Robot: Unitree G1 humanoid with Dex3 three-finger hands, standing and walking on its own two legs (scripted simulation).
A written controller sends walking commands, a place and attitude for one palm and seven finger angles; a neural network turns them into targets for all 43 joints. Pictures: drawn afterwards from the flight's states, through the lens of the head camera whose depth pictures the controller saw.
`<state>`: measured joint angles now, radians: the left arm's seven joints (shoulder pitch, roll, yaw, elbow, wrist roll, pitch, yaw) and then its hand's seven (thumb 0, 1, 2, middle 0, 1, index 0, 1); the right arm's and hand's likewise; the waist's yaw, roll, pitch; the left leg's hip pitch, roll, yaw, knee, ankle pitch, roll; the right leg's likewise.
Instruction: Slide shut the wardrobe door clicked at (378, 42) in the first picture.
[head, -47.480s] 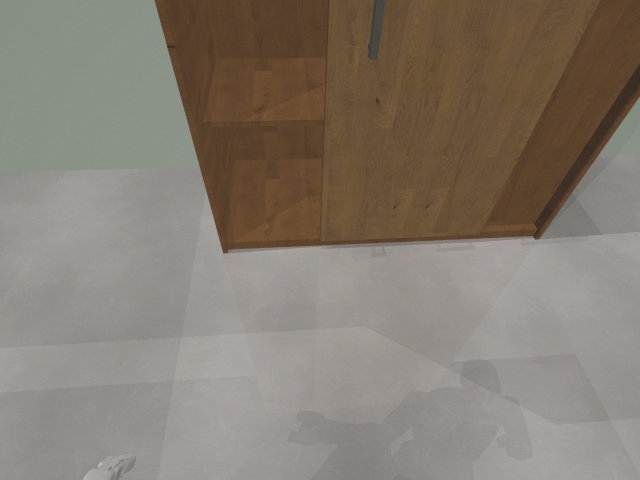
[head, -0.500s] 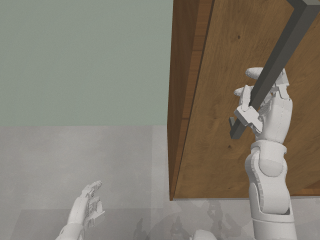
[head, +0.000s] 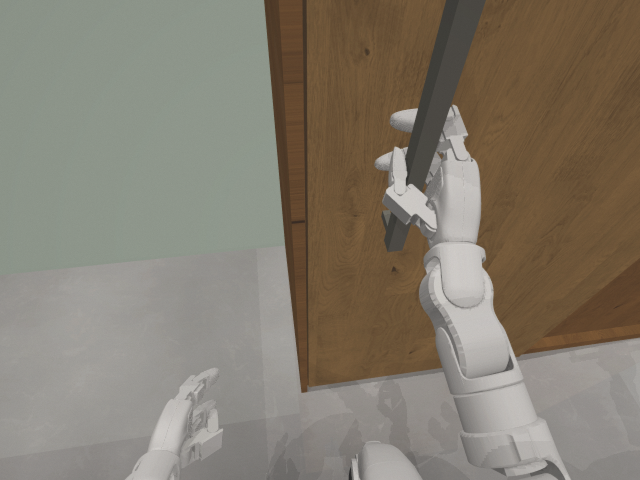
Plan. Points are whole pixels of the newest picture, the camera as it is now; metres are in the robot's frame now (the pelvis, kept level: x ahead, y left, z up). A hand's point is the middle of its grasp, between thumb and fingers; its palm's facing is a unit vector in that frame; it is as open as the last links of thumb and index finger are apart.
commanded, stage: step sideways, sliding the door along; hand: right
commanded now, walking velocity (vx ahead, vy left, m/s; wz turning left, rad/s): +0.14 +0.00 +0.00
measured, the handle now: (414, 141) +0.39 -0.14 +0.21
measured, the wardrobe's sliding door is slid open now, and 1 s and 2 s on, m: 0.00 0.00 0.00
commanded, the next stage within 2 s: stop walking and hold the door there in 1.18 s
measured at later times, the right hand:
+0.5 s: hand (389, 191) +0.35 -0.11 +0.19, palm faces +0.20 +0.98 -0.04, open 6.0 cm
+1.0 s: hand (389, 190) +0.35 -0.11 +0.19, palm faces +0.23 +0.97 -0.03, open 6.1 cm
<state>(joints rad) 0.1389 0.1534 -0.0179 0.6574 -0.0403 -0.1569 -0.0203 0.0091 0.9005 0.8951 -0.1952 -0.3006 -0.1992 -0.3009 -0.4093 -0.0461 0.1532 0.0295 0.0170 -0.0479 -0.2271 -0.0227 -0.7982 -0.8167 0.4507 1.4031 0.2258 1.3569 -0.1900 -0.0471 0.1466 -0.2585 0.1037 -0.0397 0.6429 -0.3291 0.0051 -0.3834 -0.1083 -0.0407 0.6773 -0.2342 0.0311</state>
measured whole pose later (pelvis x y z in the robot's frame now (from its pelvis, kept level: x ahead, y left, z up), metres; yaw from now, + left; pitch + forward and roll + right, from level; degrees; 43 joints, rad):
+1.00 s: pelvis +0.02 +0.01 +0.00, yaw -3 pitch -1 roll +2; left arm 0.10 0.20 0.00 0.58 -0.06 -0.19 -0.05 0.01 0.90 0.90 -0.19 -0.30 -0.20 -0.30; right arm -0.35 0.02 0.15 -0.14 -0.05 -0.02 -0.22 -0.03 -0.77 -0.85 0.45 1.40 0.23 1.30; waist -0.20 -0.08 0.18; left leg -0.28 0.08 -0.06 0.67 -0.35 -0.05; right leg -0.42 -0.09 0.02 0.69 -0.25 0.05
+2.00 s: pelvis +0.00 +0.00 +0.01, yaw +5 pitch -1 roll +0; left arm 0.23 0.18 -0.03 0.69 -0.03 -0.05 0.08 0.01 0.90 0.90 -0.19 -0.30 -0.20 -0.30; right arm -0.20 -0.18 -0.06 0.09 0.06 -0.14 -0.14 -0.01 -0.78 -0.80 0.45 1.40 0.22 1.40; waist 0.00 -0.02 -0.01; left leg -0.26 0.09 -0.15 0.51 -0.24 -0.11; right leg -0.33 -0.12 -0.13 0.54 -0.17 0.03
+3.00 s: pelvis +0.02 +0.05 +0.00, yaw +0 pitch +1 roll +0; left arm 0.25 0.25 0.01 0.69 -0.02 -0.22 0.06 0.01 0.90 0.89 -0.20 -0.30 -0.20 -0.30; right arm -0.21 -0.27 -0.20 0.17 0.17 -0.29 0.15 -0.02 0.55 -0.20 0.44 1.26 0.25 1.15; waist -0.04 -0.03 -0.03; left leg -0.34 0.05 -0.05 0.71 -0.39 -0.06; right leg -0.42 -0.10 0.06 0.66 -0.25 0.08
